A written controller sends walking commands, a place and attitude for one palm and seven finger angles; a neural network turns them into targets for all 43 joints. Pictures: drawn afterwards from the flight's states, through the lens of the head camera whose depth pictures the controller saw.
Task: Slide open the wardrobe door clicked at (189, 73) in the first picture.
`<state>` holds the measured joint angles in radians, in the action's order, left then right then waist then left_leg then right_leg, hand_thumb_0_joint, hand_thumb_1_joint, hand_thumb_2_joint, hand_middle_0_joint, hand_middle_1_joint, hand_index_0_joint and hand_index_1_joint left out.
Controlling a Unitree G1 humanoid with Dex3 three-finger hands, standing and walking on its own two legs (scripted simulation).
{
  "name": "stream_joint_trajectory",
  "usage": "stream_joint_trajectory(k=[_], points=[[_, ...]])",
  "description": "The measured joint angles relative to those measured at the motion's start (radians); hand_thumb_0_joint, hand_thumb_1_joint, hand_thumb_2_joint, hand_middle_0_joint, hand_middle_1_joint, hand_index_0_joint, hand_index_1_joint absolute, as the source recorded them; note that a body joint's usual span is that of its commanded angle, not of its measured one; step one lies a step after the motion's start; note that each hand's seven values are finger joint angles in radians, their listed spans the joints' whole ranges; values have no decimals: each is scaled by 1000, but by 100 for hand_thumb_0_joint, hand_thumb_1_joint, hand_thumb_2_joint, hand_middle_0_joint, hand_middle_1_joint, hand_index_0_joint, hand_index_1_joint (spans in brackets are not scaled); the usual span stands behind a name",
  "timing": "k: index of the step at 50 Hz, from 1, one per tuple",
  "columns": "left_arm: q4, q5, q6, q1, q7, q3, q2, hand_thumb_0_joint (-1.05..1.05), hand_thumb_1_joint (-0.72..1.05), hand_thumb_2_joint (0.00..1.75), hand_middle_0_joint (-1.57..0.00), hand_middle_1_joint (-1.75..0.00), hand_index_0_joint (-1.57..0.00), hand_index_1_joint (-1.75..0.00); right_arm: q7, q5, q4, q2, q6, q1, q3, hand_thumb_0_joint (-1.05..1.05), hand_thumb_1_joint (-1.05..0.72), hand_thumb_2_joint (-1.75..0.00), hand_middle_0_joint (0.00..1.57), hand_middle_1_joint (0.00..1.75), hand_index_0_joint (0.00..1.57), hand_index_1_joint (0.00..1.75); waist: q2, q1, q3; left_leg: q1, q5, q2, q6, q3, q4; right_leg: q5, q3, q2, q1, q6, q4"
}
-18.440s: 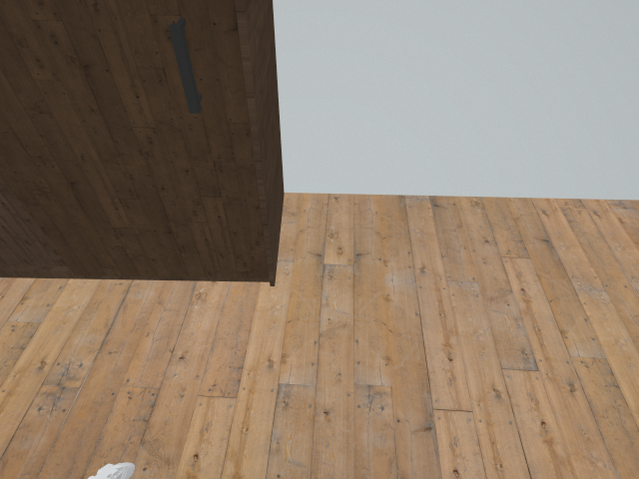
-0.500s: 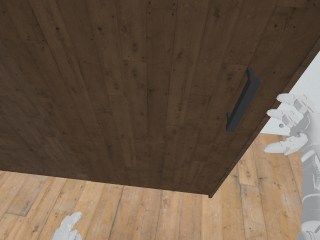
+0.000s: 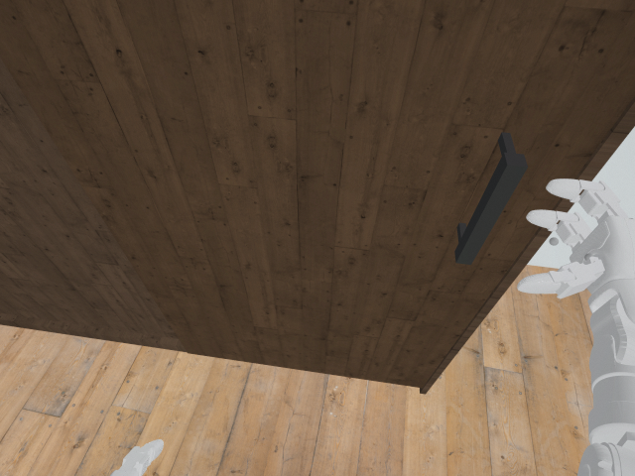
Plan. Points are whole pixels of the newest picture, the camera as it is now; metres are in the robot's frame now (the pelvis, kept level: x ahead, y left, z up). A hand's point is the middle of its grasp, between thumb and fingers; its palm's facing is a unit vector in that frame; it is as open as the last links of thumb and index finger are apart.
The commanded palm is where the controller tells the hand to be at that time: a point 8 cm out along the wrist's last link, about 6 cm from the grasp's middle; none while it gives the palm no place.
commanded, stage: move the hooked fingers beside the handle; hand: right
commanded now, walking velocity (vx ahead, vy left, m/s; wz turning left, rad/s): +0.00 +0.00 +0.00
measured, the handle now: (483, 203) +0.45 -0.17 +0.11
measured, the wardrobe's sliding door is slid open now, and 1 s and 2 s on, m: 0.00 0.00 0.00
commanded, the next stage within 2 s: feel for the door with the fingertips in 0.52 s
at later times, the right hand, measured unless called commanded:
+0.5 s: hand (553, 244) +0.39 -0.24 +0.12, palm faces +0.08 +1.00 -0.01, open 14.0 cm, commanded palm +0.35 -0.29 +0.12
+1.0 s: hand (524, 240) +0.39 -0.20 +0.11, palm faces +0.05 +1.00 +0.01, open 14.0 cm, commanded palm +0.36 -0.25 +0.12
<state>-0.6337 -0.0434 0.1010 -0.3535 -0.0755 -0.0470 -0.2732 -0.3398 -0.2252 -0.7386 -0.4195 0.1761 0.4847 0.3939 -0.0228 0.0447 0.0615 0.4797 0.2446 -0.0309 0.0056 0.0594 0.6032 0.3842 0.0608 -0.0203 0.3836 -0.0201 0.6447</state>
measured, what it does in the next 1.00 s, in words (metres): stands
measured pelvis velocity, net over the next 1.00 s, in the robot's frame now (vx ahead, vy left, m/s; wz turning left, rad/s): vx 0.00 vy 0.01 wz -0.01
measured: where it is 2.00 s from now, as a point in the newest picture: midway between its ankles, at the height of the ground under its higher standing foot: outside the picture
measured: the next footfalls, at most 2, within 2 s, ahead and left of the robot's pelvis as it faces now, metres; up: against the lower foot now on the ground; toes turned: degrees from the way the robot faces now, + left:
none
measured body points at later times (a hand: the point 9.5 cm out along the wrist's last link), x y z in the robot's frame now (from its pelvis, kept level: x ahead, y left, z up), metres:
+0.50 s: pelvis +0.00 +0.00 +0.00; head +0.04 +0.01 +0.45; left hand +0.11 +0.26 -0.10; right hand +0.38 -0.29 +0.12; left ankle +0.03 +0.13 -0.72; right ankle -0.04 -0.10 -0.72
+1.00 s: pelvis +0.00 +0.01 +0.00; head +0.03 +0.01 +0.45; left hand +0.11 +0.25 -0.10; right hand +0.38 -0.26 +0.12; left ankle +0.03 +0.13 -0.72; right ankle -0.04 -0.10 -0.72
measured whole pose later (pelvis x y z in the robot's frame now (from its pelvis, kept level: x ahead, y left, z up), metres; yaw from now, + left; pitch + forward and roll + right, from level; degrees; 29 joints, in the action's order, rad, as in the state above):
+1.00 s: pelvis +0.00 +0.01 +0.00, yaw +0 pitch +6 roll +1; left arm -0.62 -0.04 0.10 -0.32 -0.07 -0.05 -0.26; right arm -0.26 -0.21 -0.66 -0.34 0.16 0.47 0.32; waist -0.02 0.04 0.05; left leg 0.46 0.25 -0.03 0.00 0.07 0.61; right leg 0.38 0.05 -0.02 0.37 -0.01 0.64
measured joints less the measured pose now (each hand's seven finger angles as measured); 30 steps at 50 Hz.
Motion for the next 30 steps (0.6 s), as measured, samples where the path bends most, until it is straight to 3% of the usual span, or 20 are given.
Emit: stream_joint_trajectory(k=[5, 15, 30], points=[[6, 0, 3, 4, -3, 4, 1, 1, 90, 90, -20, -30, -20, -30, 13, -1, 49, 14, 2, -33, -13, -1, 50, -30, 30, 120, 30, 120, -5, -9, -7, -11, 0, 0, 1, 4, -5, 1, -4, 0, -8, 0, 0], [1, 1, 4, 37, -7, -4, 2, 1, 90, 90, -20, -30, -20, -30, 26, 9, 12, 25, -9, 26, -52, -1, 51, -29, 30, 120, 30, 120, -2, -14, -9, -10, 6, -7, 0, 16, 1, 1, -17, 5, -2, 1, 4], [16, -3, -8, 23, -4, 2, -2, 1, 90, 90, -20, -30, -20, -30, 4, -11, 72, 13, -11, -48, -14, -1, 50, -30, 30, 120, 30, 120, -5, -19, -9, -24, 6, 4, -7, 13, -4, 2, -14, -5, -19, 7, -3]])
